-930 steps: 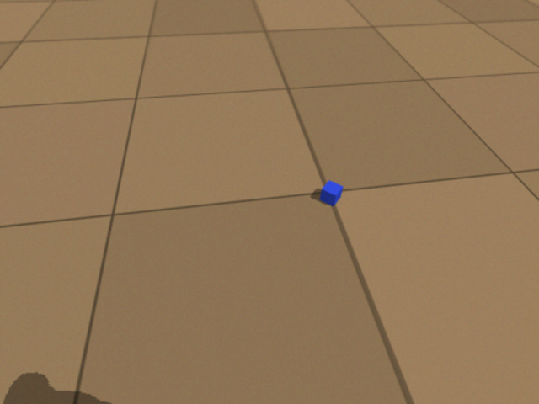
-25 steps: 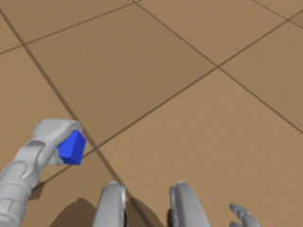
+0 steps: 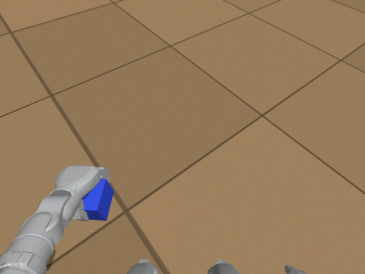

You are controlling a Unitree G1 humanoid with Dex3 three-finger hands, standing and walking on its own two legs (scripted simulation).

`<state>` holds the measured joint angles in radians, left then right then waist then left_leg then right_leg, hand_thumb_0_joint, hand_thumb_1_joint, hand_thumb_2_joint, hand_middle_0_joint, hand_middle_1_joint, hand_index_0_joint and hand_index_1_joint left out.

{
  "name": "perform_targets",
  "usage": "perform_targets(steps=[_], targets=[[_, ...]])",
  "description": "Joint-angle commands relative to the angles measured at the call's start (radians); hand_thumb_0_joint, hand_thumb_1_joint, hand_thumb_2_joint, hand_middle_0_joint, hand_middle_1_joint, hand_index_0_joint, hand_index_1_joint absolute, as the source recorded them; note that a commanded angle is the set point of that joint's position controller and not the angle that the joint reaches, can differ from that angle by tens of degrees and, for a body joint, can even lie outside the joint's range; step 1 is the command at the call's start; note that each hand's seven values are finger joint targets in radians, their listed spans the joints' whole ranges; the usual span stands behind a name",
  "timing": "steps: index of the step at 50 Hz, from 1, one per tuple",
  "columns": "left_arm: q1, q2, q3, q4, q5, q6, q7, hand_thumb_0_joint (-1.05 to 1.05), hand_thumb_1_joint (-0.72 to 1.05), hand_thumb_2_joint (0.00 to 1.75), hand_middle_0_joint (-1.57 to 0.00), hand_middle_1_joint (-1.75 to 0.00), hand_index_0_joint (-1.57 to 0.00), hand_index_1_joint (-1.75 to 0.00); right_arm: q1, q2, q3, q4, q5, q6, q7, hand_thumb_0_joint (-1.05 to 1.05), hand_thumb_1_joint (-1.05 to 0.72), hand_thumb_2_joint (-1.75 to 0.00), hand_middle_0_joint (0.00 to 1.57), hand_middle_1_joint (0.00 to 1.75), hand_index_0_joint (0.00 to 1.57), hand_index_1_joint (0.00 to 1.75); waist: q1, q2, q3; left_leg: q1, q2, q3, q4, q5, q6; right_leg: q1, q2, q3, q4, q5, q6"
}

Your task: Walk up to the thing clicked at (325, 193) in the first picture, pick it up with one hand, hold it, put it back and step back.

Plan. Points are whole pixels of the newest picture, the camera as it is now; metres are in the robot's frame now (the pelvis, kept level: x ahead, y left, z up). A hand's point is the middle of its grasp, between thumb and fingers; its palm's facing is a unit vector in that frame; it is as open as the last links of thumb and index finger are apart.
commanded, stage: lift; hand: left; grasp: from above
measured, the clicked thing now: (90, 199) +0.33 +0.23 -0.10
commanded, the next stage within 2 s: hold in 0.10 s
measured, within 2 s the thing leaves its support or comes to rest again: neither
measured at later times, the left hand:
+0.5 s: hand (83, 183) +0.33 +0.22 -0.01, palm faces -0.47 -0.01 -0.88, open 10.8 cm
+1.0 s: hand (83, 186) +0.31 +0.21 +0.02, palm faces -0.46 +0.00 -0.89, open 10.8 cm
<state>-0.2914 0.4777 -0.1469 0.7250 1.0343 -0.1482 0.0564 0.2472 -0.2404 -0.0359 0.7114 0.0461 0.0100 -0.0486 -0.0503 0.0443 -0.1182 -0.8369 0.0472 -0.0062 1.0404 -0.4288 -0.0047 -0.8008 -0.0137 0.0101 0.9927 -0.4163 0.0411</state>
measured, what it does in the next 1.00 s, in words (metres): stands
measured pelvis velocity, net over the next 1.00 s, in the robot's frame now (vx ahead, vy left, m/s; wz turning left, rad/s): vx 0.02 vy -0.01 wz -0.01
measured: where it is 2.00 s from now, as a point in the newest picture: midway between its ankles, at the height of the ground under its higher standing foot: outside the picture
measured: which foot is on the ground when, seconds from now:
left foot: down 0.00-1.00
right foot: down 0.00-1.00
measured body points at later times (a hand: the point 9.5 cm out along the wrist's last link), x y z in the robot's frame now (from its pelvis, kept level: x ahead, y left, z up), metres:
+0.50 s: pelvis +0.03 +0.00 +0.04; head +0.06 -0.02 +0.49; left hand +0.35 +0.22 +0.04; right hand +0.15 -0.27 -0.08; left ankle +0.05 +0.12 -0.67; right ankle +0.04 -0.15 -0.67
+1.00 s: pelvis +0.02 -0.01 +0.05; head +0.03 -0.03 +0.50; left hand +0.33 +0.21 +0.07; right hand +0.15 -0.27 -0.07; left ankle +0.05 +0.12 -0.67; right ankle +0.04 -0.15 -0.67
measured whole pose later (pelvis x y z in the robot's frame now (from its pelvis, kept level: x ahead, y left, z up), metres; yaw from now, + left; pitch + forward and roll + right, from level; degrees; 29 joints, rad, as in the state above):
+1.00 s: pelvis +0.02 -0.01 +0.05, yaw +0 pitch +5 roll +0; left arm -0.21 0.46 -0.17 0.59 1.01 -0.18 -0.07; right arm 0.20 -0.25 -0.04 0.68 0.05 0.07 -0.08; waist -0.01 0.05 -0.06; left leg -0.47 0.04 0.02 0.71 -0.32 -0.01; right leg -0.46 -0.02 0.03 0.70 -0.32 0.03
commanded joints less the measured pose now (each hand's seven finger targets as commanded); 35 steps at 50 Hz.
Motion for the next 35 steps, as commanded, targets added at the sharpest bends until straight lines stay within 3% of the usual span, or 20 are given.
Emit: perform_targets(steps=[1,7,13,19,27,35], targets=[[-0.251,0.207,0.079,-0.179,-0.033,0.0,0.007,0.0,0.64,0.87,-1.0,-0.73,-1.0,-0.73,0.001,-0.146,-0.049,-0.115,0.0,-0.027,-0.018,0.0,-0.92,-0.91,0.2,0.3,0.2,0.3,0.007,0.01,-0.266,0.297,-0.044,-0.001,-0.237,0.162,0.007,0.175,0.051,-0.02,-0.206,0.144,-0.054],[-0.269,0.223,0.096,-0.211,-0.036,-0.031,-0.026,0.0,0.67,0.9,-1.02,-0.75,-1.02,-0.75,-0.011,-0.14,-0.047,-0.122,-0.004,-0.022,-0.025,0.0,-0.92,-0.91,0.2,0.3,0.2,0.3,0.01,0.025,-0.259,0.376,-0.043,0.0,-0.288,0.212,0.003,0.229,0.052,-0.02,-0.252,0.177,-0.055],[-0.272,0.215,0.108,-0.232,-0.026,-0.047,-0.011,0.0,0.64,0.89,-0.98,-0.77,-1.0,-0.76,-0.019,-0.14,-0.05,-0.119,-0.005,-0.02,-0.028,0.0,-0.91,-0.9,0.2,0.3,0.2,0.3,0.018,0.013,-0.263,0.42,-0.048,0.005,-0.313,0.265,0.002,0.284,0.047,-0.009,-0.292,0.226,-0.051],[-0.259,0.204,0.088,-0.233,-0.015,-0.04,-0.029,0.0,0.66,0.92,-0.99,-0.78,-1.01,-0.76,-0.018,-0.143,-0.055,-0.107,-0.006,-0.006,-0.028,0.0,-0.91,-0.9,0.2,0.3,0.2,0.3,0.017,-0.004,-0.262,0.471,-0.049,0.019,-0.328,0.359,0.004,0.334,0.048,-0.006,-0.319,0.315,-0.046],[-0.235,0.195,0.081,-0.244,-0.026,-0.035,-0.063,0.0,0.63,0.93,-0.97,-0.8,-0.99,-0.78,-0.053,-0.143,-0.052,-0.127,-0.004,0.011,-0.031,0.0,-0.91,-0.9,0.2,0.3,0.2,0.3,0.024,-0.028,-0.226,0.495,-0.049,0.024,-0.365,0.378,0.008,0.366,0.048,-0.008,-0.35,0.335,-0.045],[-0.225,0.21,0.1,-0.272,-0.03,-0.037,-0.081,0.0,0.62,0.94,-0.97,-0.78,-0.98,-0.77,-0.085,-0.143,-0.05,-0.154,0.0,0.02,-0.035,0.0,-0.91,-0.9,0.2,0.3,0.2,0.3,0.041,-0.016,-0.2,0.508,-0.055,0.029,-0.4,0.327,0.007,0.389,0.047,-0.004,-0.38,0.28,-0.048]])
